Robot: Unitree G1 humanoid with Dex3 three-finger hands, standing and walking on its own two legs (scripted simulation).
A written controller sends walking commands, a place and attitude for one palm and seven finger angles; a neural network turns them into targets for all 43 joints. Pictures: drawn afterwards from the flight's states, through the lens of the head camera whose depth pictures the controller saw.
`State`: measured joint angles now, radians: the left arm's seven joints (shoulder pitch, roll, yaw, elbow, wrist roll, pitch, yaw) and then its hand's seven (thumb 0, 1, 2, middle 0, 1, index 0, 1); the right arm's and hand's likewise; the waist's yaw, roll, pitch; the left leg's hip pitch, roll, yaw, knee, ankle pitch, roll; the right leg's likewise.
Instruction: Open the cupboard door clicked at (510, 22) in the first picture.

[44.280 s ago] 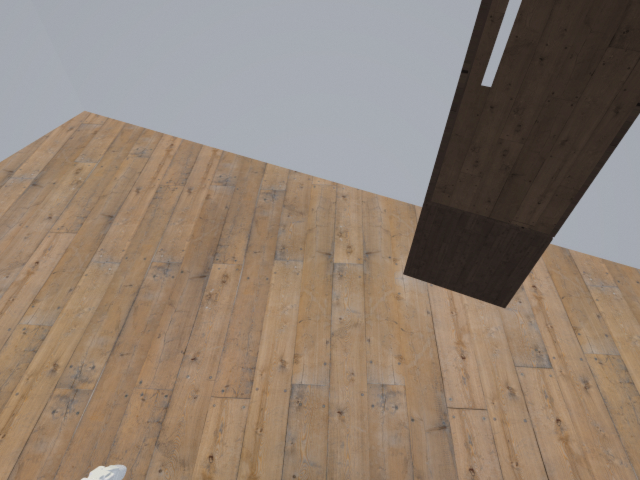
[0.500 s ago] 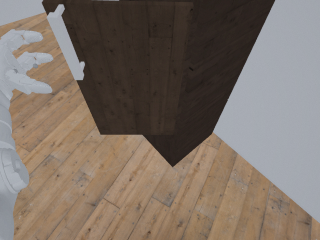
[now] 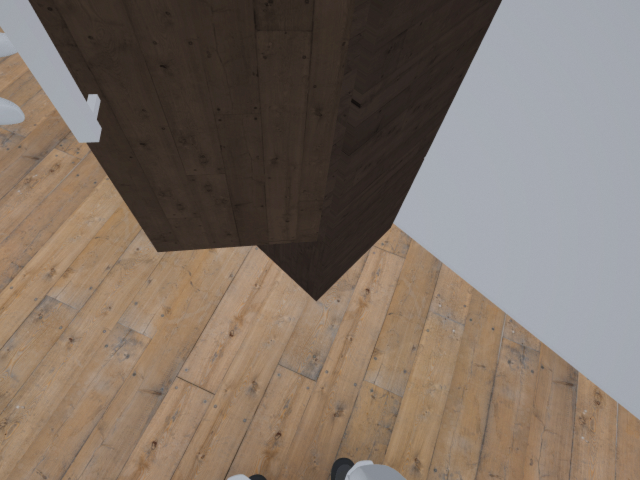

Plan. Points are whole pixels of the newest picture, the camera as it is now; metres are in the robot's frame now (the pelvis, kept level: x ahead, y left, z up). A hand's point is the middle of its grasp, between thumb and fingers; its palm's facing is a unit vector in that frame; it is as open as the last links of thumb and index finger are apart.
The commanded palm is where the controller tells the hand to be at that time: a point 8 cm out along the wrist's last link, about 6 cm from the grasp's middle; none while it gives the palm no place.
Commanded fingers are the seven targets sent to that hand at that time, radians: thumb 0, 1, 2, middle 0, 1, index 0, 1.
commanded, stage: move the hooked fingers beside the handle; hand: left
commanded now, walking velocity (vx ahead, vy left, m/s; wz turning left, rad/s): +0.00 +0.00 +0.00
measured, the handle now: (55, 56) +0.55 +0.22 +0.17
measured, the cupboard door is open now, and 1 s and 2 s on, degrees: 50 50 50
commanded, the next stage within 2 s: slide the fingers in behind the handle in 0.88 s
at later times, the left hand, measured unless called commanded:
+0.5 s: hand out of the picture +0.50 +0.28 +0.18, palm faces +0.00 -1.00 +0.01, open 14.0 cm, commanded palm +0.49 +0.33 +0.17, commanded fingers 0.00 -0.50 0.30 -0.30 -1.20 -0.30 -1.20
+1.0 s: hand out of the picture +0.52 +0.28 +0.18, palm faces +0.02 -1.00 +0.01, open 14.0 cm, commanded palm +0.50 +0.33 +0.16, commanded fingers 0.00 -0.50 0.30 -0.30 -1.20 -0.30 -1.20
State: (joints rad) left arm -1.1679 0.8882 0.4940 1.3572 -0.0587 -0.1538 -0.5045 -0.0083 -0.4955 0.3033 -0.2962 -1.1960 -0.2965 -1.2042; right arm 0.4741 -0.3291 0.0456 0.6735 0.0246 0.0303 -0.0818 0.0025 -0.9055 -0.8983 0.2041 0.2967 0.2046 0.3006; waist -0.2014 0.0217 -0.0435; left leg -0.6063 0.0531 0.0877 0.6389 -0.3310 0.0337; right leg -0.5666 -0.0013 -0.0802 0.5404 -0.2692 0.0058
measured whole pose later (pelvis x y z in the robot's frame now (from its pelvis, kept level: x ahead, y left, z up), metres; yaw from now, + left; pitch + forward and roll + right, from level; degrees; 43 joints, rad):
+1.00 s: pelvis +0.00 +0.00 +0.00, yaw +0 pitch +18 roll -3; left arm -1.15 0.90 0.50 1.36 -0.07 -0.15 -0.52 -0.01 -0.50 0.30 -0.30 -1.20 -0.30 -1.20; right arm 0.48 -0.33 0.06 0.66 0.03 0.06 -0.08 0.00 -0.91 -0.90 0.20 0.30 0.20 0.30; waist -0.21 0.02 -0.05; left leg -0.65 0.06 0.07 0.69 -0.35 0.03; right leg -0.60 0.01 -0.09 0.58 -0.28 0.00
